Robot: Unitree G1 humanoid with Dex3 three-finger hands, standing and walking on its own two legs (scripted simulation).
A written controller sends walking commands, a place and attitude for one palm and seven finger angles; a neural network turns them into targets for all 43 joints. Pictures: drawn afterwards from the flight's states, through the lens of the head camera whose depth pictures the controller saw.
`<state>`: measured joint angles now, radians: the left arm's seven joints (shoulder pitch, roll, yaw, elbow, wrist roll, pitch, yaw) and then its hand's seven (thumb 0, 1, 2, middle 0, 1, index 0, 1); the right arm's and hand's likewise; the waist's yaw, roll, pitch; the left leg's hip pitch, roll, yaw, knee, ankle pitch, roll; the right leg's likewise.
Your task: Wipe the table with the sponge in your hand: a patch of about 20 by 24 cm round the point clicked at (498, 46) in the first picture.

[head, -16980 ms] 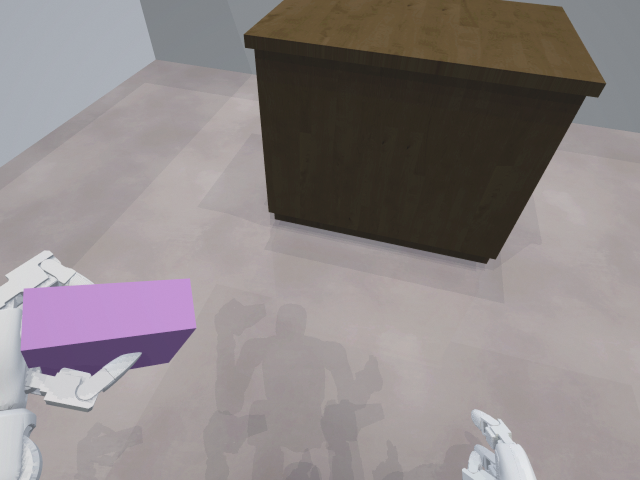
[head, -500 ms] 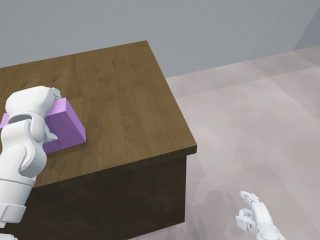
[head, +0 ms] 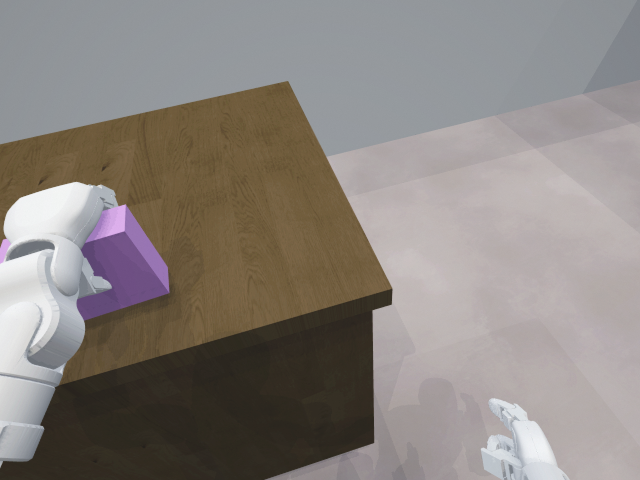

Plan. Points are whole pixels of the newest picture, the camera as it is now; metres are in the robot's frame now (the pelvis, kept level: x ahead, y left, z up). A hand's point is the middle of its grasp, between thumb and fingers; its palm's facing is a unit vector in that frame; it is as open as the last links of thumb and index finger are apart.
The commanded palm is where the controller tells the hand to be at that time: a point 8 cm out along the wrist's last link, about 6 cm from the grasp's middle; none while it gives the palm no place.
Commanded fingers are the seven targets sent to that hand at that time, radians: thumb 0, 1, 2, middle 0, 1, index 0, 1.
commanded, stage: move the sponge above the wiping area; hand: left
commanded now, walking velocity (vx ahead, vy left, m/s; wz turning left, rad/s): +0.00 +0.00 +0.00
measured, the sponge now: (101, 278) +0.29 +0.33 +0.12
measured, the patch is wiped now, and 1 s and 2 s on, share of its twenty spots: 0.00 0.00 0.00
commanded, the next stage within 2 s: lower the sponge onto the table in 1.74 s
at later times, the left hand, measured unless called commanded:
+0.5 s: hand (85, 253) +0.29 +0.32 +0.17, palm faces -0.04 -0.03 -1.00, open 8.9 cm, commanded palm +0.27 +0.32 +0.25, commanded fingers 0.00 0.10 1.30 -1.20 -1.60 -1.20 -1.60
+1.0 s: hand (94, 256) +0.29 +0.31 +0.16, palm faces -0.06 -0.04 -1.00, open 8.9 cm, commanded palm +0.27 +0.31 +0.25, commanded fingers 0.00 0.10 1.30 -1.20 -1.60 -1.20 -1.60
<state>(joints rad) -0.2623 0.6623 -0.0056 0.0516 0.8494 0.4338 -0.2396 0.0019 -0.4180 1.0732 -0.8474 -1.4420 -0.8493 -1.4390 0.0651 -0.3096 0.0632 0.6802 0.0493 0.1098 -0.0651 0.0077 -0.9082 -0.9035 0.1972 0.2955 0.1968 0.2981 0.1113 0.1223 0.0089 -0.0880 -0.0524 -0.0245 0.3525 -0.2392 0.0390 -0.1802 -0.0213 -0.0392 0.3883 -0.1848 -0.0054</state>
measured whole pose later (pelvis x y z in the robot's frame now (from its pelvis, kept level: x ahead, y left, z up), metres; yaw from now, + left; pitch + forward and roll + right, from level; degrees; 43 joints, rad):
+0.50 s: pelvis +0.00 +0.00 +0.00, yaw +0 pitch -2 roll +0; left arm -0.27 0.68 -0.01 0.07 0.85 0.43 -0.28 0.00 -0.42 1.07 -0.85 -1.44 -0.85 -1.44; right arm 0.06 -0.32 0.06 0.67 0.05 0.11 -0.07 0.01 -0.91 -0.90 0.20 0.30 0.20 0.30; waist 0.11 0.12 0.01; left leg -0.09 -0.05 -0.03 0.36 -0.24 0.03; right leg -0.18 -0.02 -0.04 0.39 -0.18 -0.01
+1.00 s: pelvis +0.00 -0.01 +0.00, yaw +0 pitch -2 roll +0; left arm -0.28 0.66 -0.04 0.08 0.85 0.45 -0.29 0.00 -0.42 1.07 -0.85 -1.44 -0.85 -1.44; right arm 0.05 -0.32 0.07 0.67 0.05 0.11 -0.07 0.01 -0.91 -0.90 0.20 0.30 0.20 0.30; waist 0.11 0.13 0.00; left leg -0.10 -0.05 -0.03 0.37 -0.24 0.03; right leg -0.19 -0.02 -0.05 0.40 -0.19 -0.01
